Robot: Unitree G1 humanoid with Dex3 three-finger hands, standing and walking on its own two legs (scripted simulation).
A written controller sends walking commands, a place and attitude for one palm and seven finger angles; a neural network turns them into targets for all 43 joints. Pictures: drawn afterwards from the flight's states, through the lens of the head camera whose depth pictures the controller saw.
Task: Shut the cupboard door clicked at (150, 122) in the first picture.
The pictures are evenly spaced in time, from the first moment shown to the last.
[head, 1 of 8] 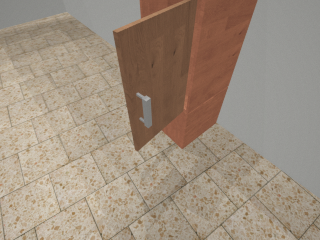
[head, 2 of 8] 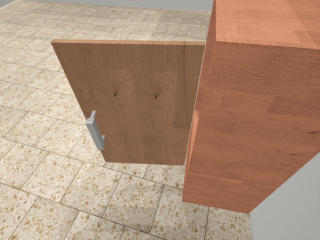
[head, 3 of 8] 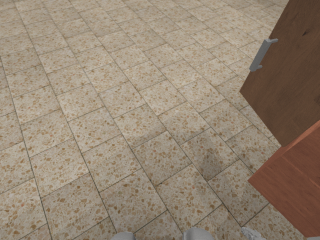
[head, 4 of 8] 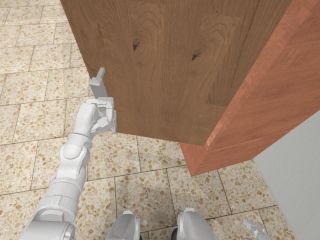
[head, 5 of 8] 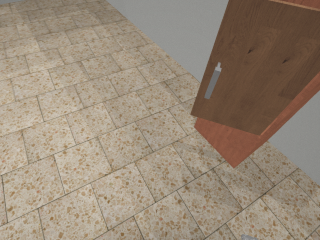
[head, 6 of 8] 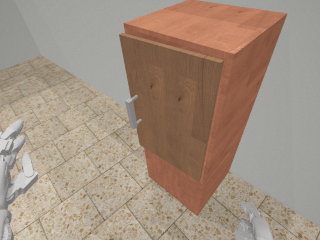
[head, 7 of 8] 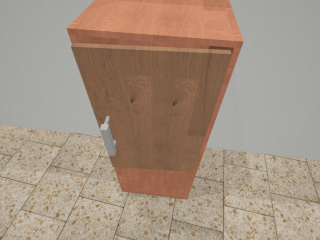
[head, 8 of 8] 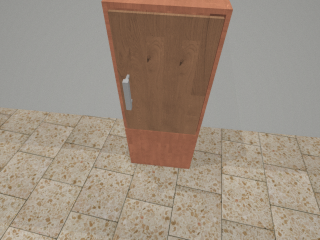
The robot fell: no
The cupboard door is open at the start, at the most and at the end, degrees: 98 98 0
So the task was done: yes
